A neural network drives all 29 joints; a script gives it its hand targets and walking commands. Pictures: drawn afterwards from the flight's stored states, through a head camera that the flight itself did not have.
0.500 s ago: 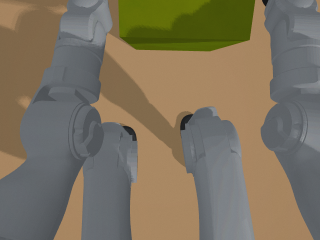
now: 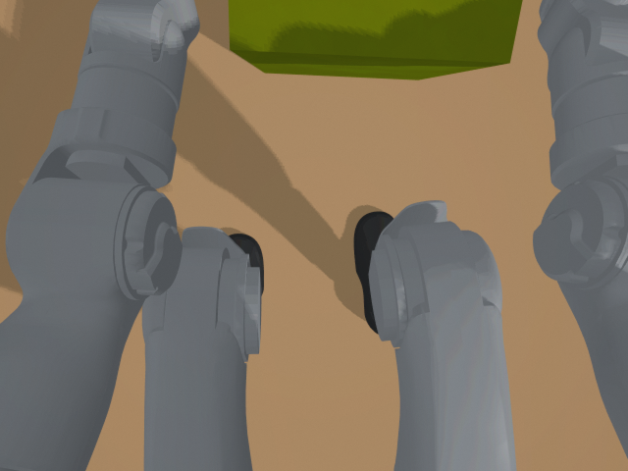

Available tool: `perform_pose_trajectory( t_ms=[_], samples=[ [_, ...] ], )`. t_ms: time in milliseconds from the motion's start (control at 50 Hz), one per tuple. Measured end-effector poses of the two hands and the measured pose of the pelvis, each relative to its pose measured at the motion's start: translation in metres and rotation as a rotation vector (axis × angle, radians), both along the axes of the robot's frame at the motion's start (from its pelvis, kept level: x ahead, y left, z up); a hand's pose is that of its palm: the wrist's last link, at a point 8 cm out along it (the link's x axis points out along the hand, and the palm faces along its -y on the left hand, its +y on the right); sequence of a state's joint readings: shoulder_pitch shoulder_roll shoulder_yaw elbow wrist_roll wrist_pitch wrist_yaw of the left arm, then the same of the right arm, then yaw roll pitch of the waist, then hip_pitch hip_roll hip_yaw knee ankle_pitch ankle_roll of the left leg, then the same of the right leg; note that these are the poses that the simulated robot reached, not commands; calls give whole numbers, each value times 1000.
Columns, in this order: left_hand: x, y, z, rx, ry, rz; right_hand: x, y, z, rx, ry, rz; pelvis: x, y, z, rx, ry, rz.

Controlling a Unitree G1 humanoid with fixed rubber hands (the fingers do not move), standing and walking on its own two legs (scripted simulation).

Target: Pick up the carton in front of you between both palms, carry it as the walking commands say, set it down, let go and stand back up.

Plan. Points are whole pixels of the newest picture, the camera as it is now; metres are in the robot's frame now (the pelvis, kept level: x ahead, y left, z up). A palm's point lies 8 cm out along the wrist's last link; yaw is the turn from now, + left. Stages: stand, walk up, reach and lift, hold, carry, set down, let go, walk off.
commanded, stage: set down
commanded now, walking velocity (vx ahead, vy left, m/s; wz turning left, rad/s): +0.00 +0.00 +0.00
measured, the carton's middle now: out of the picture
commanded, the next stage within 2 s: let go in 1.20 s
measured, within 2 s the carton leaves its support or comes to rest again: neither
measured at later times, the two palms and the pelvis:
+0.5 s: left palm out of the picture +0.59 +0.07 -0.06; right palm out of the picture +0.53 -0.30 -0.06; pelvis +0.00 +0.00 +0.05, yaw -1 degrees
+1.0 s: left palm out of the picture +0.59 +0.08 +0.08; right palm out of the picture +0.53 -0.31 +0.09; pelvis +0.02 -0.01 +0.18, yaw -1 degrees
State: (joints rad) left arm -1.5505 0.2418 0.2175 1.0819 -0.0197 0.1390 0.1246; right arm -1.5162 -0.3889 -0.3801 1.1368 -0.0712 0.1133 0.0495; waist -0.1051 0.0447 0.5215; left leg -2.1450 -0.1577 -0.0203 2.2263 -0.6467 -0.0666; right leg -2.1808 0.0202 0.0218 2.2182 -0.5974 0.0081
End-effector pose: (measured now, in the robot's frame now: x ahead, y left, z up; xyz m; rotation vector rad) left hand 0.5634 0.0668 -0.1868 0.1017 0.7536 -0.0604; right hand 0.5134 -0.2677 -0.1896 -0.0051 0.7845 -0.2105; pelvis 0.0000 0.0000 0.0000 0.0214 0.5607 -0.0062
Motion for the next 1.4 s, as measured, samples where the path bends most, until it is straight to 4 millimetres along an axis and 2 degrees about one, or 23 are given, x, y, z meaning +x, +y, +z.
perform_pose_trajectory(
  t_ms=[100, 180, 260, 340, 440, 540, 840, 1160, 1300, 1400],
  samples=[
    [7, 20, -3, 26, -16, 31, 4, -23, 2, -36, -23, -59, 3, -2, -2, 1, 12, -5],
    [15, 22, 5, 19, -52, 29, 12, -32, 12, -39, -61, -70, 4, -3, -6, 3, 20, -8],
    [19, 14, 25, 9, -98, 25, 20, -33, 32, -27, -111, -70, 3, -3, -4, 6, 26, -16],
    [21, 5, 58, 9, -137, 27, 24, -31, 63, -21, -154, -63, 1, -2, 7, 12, 32, -25],
    [22, 0, 104, 22, -127, 46, 20, -32, 107, -18, -146, -67, -1, -3, 35, 24, 72, -33],
    [23, 0, 141, 23, -110, 59, 18, -34, 143, -22, -134, -60, 0, -4, 64, 31, 136, -39],
    [27, 10, 217, 29, -133, 61, 22, -43, 223, -34, -151, -54, 10, -9, 136, 34, 236, -44],
    [23, 14, 319, 24, -132, 55, 19, -45, 326, -26, -151, -44, 29, -11, 230, 29, 247, -54],
    [15, 17, 349, 48, -116, 44, 14, -43, 357, -46, -128, -19, 36, -12, 265, 23, 232, -56],
    [-9, 28, 363, 106, -81, 34, -6, -40, 369, -88, -73, 39, 46, -14, 290, 20, 202, -57]
  ],
)
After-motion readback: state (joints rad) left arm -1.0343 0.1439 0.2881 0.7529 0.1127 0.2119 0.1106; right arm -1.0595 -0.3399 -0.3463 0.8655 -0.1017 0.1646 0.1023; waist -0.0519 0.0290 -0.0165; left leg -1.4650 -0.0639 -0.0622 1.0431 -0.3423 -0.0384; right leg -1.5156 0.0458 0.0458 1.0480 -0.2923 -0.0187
